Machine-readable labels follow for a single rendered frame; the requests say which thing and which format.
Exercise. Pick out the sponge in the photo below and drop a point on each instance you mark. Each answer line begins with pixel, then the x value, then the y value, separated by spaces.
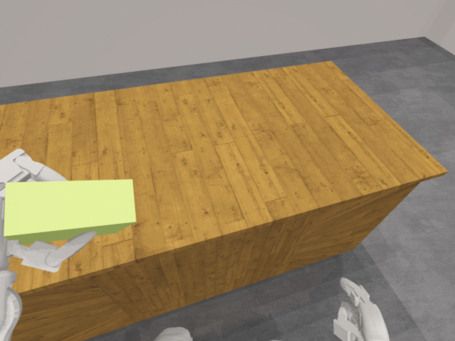
pixel 58 210

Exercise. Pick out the robot left forearm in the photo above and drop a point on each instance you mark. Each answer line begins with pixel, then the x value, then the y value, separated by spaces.
pixel 10 305

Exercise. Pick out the robot right hand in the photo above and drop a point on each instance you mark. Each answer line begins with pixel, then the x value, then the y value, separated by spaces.
pixel 364 324

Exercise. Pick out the robot left hand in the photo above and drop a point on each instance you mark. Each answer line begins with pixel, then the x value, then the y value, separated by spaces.
pixel 19 167

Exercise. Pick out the table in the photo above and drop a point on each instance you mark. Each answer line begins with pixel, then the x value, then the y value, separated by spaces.
pixel 237 178

